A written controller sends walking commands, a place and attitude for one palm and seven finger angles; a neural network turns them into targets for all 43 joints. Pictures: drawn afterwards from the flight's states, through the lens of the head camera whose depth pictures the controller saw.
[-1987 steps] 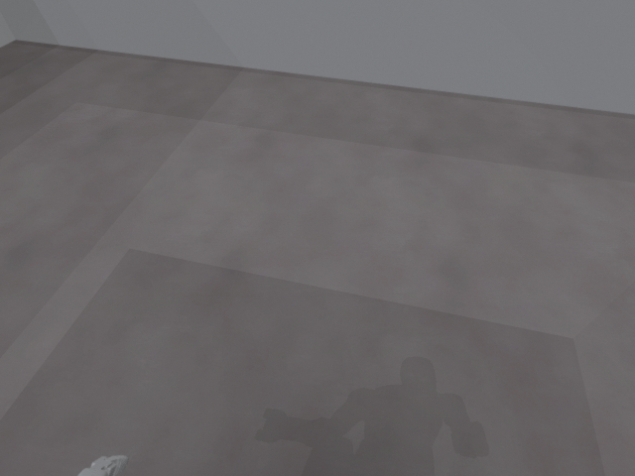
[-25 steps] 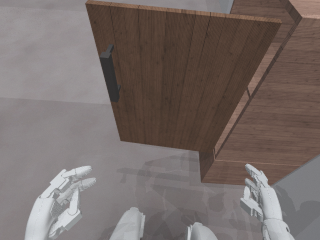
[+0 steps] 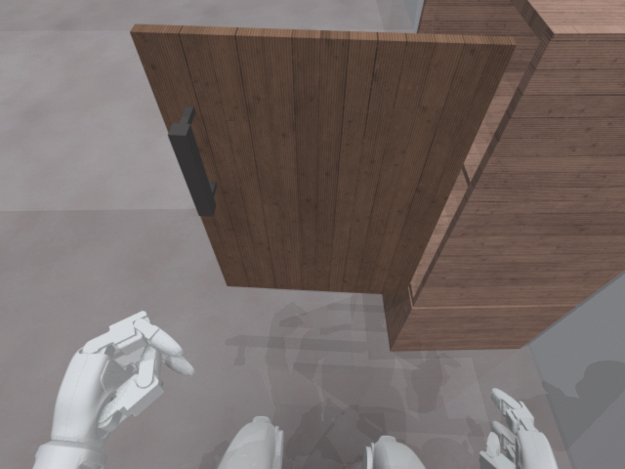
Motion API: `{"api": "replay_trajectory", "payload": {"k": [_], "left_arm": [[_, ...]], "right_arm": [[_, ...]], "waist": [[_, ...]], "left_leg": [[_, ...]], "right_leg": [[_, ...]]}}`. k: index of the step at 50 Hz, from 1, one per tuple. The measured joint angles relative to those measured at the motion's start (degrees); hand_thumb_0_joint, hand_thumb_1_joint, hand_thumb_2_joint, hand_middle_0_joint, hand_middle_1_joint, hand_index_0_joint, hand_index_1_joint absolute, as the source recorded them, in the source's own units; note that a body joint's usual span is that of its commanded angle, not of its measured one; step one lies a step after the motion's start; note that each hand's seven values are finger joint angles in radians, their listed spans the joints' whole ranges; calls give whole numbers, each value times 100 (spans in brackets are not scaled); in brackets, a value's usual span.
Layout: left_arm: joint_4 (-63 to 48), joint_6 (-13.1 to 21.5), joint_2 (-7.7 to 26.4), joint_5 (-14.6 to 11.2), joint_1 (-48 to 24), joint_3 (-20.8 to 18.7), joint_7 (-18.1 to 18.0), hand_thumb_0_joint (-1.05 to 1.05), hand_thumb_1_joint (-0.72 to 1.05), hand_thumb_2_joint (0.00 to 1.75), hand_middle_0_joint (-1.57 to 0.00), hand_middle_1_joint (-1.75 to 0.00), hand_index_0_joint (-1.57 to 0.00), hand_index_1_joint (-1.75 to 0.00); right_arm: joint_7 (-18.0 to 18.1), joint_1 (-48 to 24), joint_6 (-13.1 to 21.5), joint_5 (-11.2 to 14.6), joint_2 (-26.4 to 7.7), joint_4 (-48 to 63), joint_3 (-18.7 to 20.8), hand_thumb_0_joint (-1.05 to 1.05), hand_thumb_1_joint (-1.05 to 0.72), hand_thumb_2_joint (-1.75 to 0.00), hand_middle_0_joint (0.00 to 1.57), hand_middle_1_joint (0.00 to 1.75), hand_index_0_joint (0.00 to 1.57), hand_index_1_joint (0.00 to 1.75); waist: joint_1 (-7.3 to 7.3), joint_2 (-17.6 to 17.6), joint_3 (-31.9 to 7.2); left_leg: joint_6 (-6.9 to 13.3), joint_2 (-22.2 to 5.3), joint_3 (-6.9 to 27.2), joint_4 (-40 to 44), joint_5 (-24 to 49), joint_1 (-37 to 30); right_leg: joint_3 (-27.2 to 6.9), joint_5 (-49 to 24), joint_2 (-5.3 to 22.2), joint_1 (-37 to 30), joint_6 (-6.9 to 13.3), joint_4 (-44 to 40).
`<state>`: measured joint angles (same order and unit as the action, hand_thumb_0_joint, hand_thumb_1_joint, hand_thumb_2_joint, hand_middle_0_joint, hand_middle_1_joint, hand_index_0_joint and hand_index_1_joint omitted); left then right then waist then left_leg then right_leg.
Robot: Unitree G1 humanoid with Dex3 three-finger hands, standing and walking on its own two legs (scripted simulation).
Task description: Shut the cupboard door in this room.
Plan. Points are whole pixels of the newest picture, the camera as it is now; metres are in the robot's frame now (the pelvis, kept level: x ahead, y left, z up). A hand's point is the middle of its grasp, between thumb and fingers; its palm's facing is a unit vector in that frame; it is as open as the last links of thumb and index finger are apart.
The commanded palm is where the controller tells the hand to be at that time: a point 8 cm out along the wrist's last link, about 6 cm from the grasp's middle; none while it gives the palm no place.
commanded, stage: raise the hand and make a fist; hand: left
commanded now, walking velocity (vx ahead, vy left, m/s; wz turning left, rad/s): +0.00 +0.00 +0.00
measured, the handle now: (198, 164) +0.49 +0.20 +0.09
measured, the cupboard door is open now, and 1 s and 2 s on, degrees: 86 86 86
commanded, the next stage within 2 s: bring the fist close to the handle in 0.92 s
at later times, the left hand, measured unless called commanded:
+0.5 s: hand (136, 354) +0.22 +0.20 +0.09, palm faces +0.00 -1.00 -0.05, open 3.1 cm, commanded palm +0.20 +0.25 +0.09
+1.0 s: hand (151, 349) +0.23 +0.18 +0.09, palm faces -0.01 -1.00 -0.05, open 3.1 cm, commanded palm +0.20 +0.24 +0.09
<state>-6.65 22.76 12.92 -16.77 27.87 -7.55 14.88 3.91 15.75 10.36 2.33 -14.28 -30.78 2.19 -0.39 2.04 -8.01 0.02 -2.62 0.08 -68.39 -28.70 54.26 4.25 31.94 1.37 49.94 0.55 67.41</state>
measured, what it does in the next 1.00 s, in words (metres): stands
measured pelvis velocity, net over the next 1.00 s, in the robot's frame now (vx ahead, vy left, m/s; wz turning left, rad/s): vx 0.01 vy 0.00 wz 0.01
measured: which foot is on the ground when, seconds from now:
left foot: down 0.00-1.00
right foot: down 0.00-1.00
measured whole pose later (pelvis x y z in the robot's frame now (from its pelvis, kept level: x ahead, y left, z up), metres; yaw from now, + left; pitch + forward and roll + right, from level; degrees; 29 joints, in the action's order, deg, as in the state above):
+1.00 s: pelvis +0.01 +0.00 +0.02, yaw +0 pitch +11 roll -2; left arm -2.5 19.9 14.0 -16.7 21.3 -8.4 14.5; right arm 2.8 14.6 9.5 2.5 -14.2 -29.4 -0.5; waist -0.3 2.4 -7.0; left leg -0.1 -2.4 0.1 -61.7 -26.5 46.4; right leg 4.3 29.6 1.2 42.1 0.5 60.6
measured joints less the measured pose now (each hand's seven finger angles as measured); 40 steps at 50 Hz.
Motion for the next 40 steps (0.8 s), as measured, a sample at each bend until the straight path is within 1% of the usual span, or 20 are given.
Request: {"api": "replay_trajectory", "payload": {"k": [4, 10, 15, 19, 25, 32, 40], "left_arm": [[-33, -17, 28, 37, -49, 52, -76, 1, 90, 90, -102, -119, -101, -119], [-87, -107, 48, 76, -172, 31, -186, 2, 90, 90, -113, -131, -112, -131], [-22, -271, 81, 114, -285, 61, -135, 1, 90, 90, -121, -141, -121, -140], [77, -353, 115, 95, -415, 33, -96, 1, 90, 90, -126, -146, -126, -145], [182, -412, 159, 40, -604, -79, -47, 2, 90, 90, -129, -149, -129, -148], [323, -481, 177, -9, -710, -132, 1, 1, 90, 90, -130, -150, -130, -150], [418, -318, 122, -14, -656, -120, -19, 1, 90, 90, -130, -150, -130, -150]], "right_arm": [[1, -122, -11, 2, 0, 104, -6, 2, -90, -90, 20, 30, 20, 30], [-58, -272, -66, -2, 100, 277, -155, 1, -90, -90, 20, 29, 20, 30], [-100, -312, -104, -4, 167, 378, -313, 1, -90, -90, 20, 30, 20, 30], [-113, -295, -110, -9, 181, 393, -400, 1, -90, -90, 21, 30, 20, 30], [-122, -201, -112, -5, 133, 299, -425, 1, -90, -90, 21, 30, 21, 30], [-117, -68, -100, 8, 27, 187, -357, 1, -90, -90, 21, 30, 21, 30], [-123, -28, -76, 6, -37, 127, -259, 1, -90, -90, 21, 30, 20, 30]], "waist": [[-7, -34, 22], [-47, -33, 23], [-81, 3, 20], [-90, 22, 41], [-70, 32, 77], [3, 38, 106], [40, 8, 98]], "left_leg": [[29, 8, -14, 45, 9, -73], [50, 23, 19, 177, 46, -263], [62, 38, 41, 310, 88, -428], [63, 42, 54, 390, 115, -521], [56, 43, 56, 502, 149, -649], [44, 44, 24, 672, 209, -799], [19, 34, -7, 699, 222, -801]], "right_leg": [[-13, -31, 5, -82, -25, -71], [24, -94, 8, -316, -48, -267], [50, -150, 13, -509, -65, -439], [64, -183, 11, -615, -68, -536], [68, -218, 6, -741, -63, -649], [39, -270, 4, -860, -55, -784], [5, -259, -5, -819, -33, -750]]}}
